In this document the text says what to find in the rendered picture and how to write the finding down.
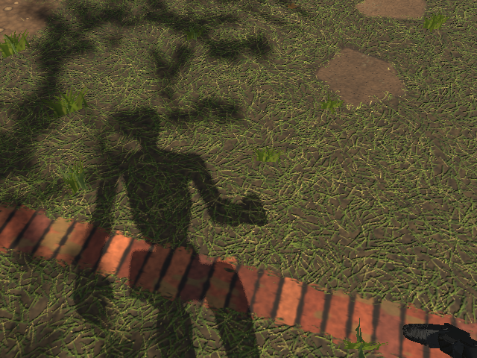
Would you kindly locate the robot right hand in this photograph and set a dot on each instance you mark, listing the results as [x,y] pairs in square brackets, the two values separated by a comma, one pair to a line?
[451,340]

